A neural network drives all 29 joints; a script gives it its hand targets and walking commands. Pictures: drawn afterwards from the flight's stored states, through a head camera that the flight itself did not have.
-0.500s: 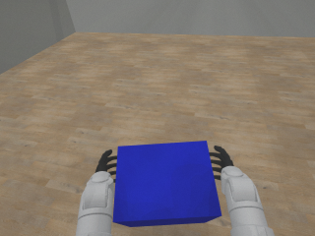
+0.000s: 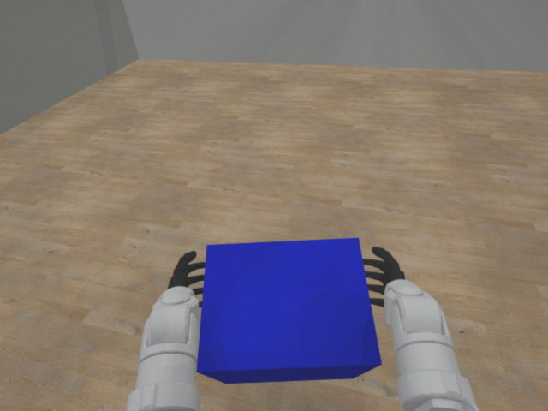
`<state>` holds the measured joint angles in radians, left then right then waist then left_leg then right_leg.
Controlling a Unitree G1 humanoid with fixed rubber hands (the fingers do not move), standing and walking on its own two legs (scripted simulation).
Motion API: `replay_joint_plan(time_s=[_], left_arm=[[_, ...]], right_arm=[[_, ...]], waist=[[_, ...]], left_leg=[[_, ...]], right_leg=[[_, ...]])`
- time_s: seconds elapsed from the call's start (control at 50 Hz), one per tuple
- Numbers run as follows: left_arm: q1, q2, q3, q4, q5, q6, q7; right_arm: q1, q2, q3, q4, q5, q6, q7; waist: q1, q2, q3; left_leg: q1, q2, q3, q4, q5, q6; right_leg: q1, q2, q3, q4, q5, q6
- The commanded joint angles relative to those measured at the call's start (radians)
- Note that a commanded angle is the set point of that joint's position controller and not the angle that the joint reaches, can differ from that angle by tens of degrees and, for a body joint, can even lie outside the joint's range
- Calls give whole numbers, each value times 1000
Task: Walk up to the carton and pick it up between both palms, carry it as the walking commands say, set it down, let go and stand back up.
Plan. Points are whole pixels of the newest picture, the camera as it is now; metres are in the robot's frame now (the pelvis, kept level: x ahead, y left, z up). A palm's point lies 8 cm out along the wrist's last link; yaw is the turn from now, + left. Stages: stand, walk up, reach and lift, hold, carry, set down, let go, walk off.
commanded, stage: set down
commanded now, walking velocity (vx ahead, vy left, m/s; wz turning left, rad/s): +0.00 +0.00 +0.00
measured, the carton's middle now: (286, 317) +0.32 +0.00 -0.05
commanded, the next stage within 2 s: none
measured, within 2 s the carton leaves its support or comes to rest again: neither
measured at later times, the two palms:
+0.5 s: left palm (193, 306) +0.32 +0.16 -0.01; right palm (387, 304) +0.32 -0.17 -0.02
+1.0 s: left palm (211, 337) +0.32 +0.15 -0.11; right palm (381, 333) +0.32 -0.18 -0.13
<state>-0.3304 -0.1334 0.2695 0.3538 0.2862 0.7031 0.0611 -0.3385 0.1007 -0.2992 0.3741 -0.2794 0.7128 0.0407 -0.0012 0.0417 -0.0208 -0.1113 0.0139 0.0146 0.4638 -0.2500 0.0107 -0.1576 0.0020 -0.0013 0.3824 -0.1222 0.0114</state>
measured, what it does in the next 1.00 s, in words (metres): stands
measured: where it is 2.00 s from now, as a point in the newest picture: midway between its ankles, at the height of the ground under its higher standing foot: outside the picture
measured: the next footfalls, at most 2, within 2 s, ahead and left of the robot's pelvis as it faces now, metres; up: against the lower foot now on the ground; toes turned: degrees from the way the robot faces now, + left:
none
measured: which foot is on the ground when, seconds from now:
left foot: down 0.00-1.00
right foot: down 0.00-1.00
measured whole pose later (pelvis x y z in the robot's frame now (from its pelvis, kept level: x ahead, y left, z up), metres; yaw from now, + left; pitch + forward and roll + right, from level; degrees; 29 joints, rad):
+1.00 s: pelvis -0.02 -0.02 -0.05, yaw +2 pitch +27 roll +2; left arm -0.45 -0.13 0.38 0.50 0.28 0.22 -0.02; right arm -0.44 0.13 -0.40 0.47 -0.29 0.26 -0.03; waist 0.00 0.01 -0.10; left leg -0.96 -0.01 0.01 0.73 -0.25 -0.01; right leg -1.03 -0.02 0.00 0.71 -0.15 0.00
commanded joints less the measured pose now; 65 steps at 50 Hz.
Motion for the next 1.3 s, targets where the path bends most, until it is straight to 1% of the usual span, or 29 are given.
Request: replay_joint_plan(time_s=[0.0, 0.04, 0.06, 0.1, 0.12, 0.22, 0.24, 0.32, 0.34, 0.4, 0.42, 0.46, 0.5, 0.52, 0.6, 0.62, 0.66, 0.72, 0.78, 0.88, 0.9, 0.96, 0.98, 1.02, 1.08, 1.12, 1.14, 1.16, 1.28], left_arm=[[-563, -929, -416, 85, -217, -97, -418], [-551, -929, -410, 77, -208, -119, -410], [-553, -935, -424, 65, -213, -131, -410], [-588, -932, -444, 49, -221, -156, -407], [-560, -931, -427, 77, -211, -161, -403], [-474, -878, -360, 149, -158, -195, -379], [-457, -862, -353, 160, -150, -201, -375], [-413, -830, -348, 153, -130, -240, -344], [-413, -828, -357, 150, -133, -255, -339], [-387, -818, -364, 162, -130, -292, -323], [-381, -823, -362, 167, -133, -310, -320], [-397, -820, -386, 151, -143, -343, -321], [-380, -816, -383, 165, -145, -373, -323], [-391, -820, -389, 154, -149, -392, -325], [-385, -786, -392, 154, -141, -456, -341], [-376, -781, -395, 156, -140, -469, -343], [-381, -779, -402, 141, -141, -502, -350], [-398, -760, -408, 151, -141, -536, -357], [-442, -735, -407, 151, -133, -550, -366], [-608, -741, -421, 138, -135, -546, -387], [-651, -753, -426, 134, -136, -540, -396], [-715, -786, -415, 156, -129, -513, -413], [-731, -797, -411, 155, -131, -502, -418], [-795, -820, -409, 169, -132, -475, -432], [-861, -831, -395, 178, -132, -439, -447], [-880, -845, -386, 196, -133, -423, -456], [-889, -841, -366, 218, -127, -412, -459], [-902, -833, -365, 215, -131, -410, -464], [-871, -843, -380, 228, -147, -400, -465]], right_arm=[[-555, 947, 471, 6, 212, -73, 310], [-558, 939, 474, -1, 213, -94, 313], [-554, 934, 479, -18, 211, -105, 311], [-545, 916, 457, -4, 203, -129, 307], [-536, 912, 456, 5, 191, -134, 302], [-500, 854, 408, 53, 158, -174, 288], [-488, 838, 395, 57, 149, -181, 284], [-456, 810, 391, 73, 144, -224, 277], [-440, 809, 384, 80, 130, -237, 273], [-420, 796, 389, 77, 132, -282, 262], [-433, 799, 399, 64, 135, -300, 259], [-414, 811, 414, 69, 141, -334, 251], [-410, 827, 434, 74, 145, -363, 245], [-416, 820, 439, 71, 145, -381, 243], [-395, 850, 464, 76, 136, -438, 220], [-385, 852, 472, 77, 139, -453, 216], [-421, 866, 513, 48, 155, -485, 211], [-433, 883, 527, 45, 163, -519, 196], [-471, 892, 530, 52, 157, -531, 189], [-607, 924, 517, 59, 154, -530, 196], [-623, 925, 504, 73, 141, -523, 197], [-700, 963, 506, 88, 144, -500, 218], [-727, 973, 514, 84, 143, -488, 225], [-762, 978, 492, 117, 137, -461, 241], [-822, 980, 469, 126, 130, -428, 263], [-848, 984, 455, 116, 128, -413, 273], [-875, 979, 446, 120, 124, -404, 276], [-871, 982, 446, 119, 118, -396, 278], [-865, 950, 456, 98, 132, -392, 283]], waist=[[-20, -63, -183], [-4, -38, -197], [-16, -58, -199], [-32, -32, -223], [-30, -49, -213], [-13, -31, -152], [-23, -36, -143], [-9, -15, -180], [-23, -46, -207], [-21, -13, -255], [-20, -34, -289], [-25, -21, -347], [-22, -52, -406], [-21, -42, -421], [-4, -84, -528], [-1, -73, -554], [26, -100, -622], [29, -114, -692], [32, -135, -719], [30, -99, -735], [18, -93, -734], [16, -73, -768], [17, -92, -795], [-2, -65, -823], [-6, -56, -848], [-21, -47, -882], [-9, -37, -890], [-17, -58, -907], [-20, -31, -993]], left_leg=[[-171, -86, -88, -190, -42, 24], [-164, -88, -86, -179, -6, 23], [-154, -89, -84, -169, 23, 22], [-155, -88, -83, -154, 35, 16], [-163, -88, -83, -149, 34, 17], [-211, -86, -87, -148, 35, 17], [-220, -85, -88, -141, 43, 17], [-226, -85, -99, -110, 124, 15], [-223, -85, -104, -93, 152, 16], [-247, -91, -103, -52, 240, 7], [-254, -93, -105, -41, 261, 9], [-259, -101, -102, -16, 304, 7], [-271, -105, -105, 7, 352, 7], [-292, -107, -102, 20, 354, 6], [-397, -122, -85, 79, 377, 12], [-418, -125, -82, 93, 393, 12], [-504, -127, -76, 126, 393, 16], [-614, -132, -71, 168, 379, 19], [-719, -132, -61, 194, 305, 22], [-834, -133, -51, 270, 141, 25], [-873, -136, -43, 290, 97, 21], [-915, -131, -41, 337, 15, 26], [-922, -132, -41, 353, -17, 26], [-960, -134, -35, 385, -71, 21], [-993, -133, -30, 415, -130, 22], [-1020, -134, -25, 443, -117, 24], [-1052, -138, -17, 463, -133, 23], [-1085, -139, -15, 484, -128, 25], [-1154, -145, -20, 544, -3, 9]], right_leg=[[225, 89, 33, -39, -82, -20], [230, 88, 33, -23, -40, -24], [220, 88, 32, -23, -15, -22], [210, 84, 35, -10, 4, -26], [204, 84, 35, -7, 3, -26], [153, 81, 35, 10, 17, -27], [134, 79, 37, 15, 26, -26], [97, 80, 42, 53, 90, -31], [69, 83, 45, 63, 110, -31], [25, 84, 46, 102, 184, -32], [21, 86, 46, 113, 201, -29], [-11, 86, 48, 126, 250, -30], [-33, 90, 45, 144, 299, -23], [-51, 86, 46, 151, 303, -24], [-71, 79, 60, 193, 399, -14], [-70, 76, 64, 208, 432, -14], [-57, 69, 75, 242, 488, -9], [-56, 59, 91, 288, 557, 1], [-90, 57, 94, 319, 512, 10], [-248, 68, 89, 370, 245, 2], [-278, 69, 89, 380, 185, -3], [-377, 76, 87, 427, 39, -13], [-400, 83, 81, 445, -7, -14], [-442, 85, 85, 470, -86, -22], [-520, 89, 76, 502, -180, -29], [-549, 90, 73, 528, -160, -30], [-565, 87, 81, 538, -184, -30], [-564, 89, 80, 553, -168, -29], [-647, 89, 56, 648, 34, -25]])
